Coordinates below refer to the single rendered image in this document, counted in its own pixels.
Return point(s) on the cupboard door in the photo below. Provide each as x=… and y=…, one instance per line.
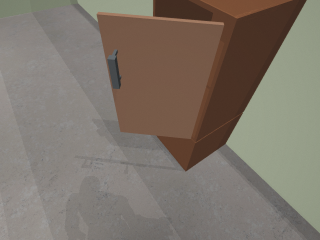
x=165, y=64

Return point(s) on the handle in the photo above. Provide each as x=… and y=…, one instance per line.
x=114, y=70

